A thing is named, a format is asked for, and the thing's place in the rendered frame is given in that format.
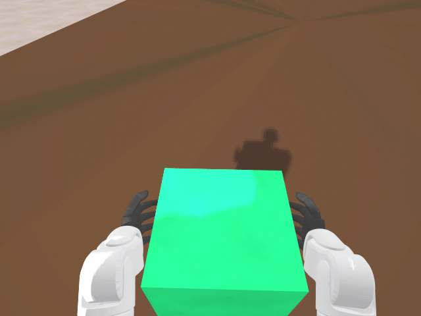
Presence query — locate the right robot hand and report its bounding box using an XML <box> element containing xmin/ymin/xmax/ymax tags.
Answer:
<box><xmin>289</xmin><ymin>192</ymin><xmax>326</xmax><ymax>251</ymax></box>

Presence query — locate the left robot hand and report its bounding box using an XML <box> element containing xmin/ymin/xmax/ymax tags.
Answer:
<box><xmin>120</xmin><ymin>190</ymin><xmax>158</xmax><ymax>245</ymax></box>

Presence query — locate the right robot forearm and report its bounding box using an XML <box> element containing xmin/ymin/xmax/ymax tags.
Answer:
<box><xmin>303</xmin><ymin>228</ymin><xmax>376</xmax><ymax>316</ymax></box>

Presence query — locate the carton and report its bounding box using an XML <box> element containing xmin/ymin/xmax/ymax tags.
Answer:
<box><xmin>141</xmin><ymin>168</ymin><xmax>309</xmax><ymax>316</ymax></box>

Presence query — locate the left robot forearm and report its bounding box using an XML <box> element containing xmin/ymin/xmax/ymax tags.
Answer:
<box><xmin>78</xmin><ymin>226</ymin><xmax>144</xmax><ymax>316</ymax></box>

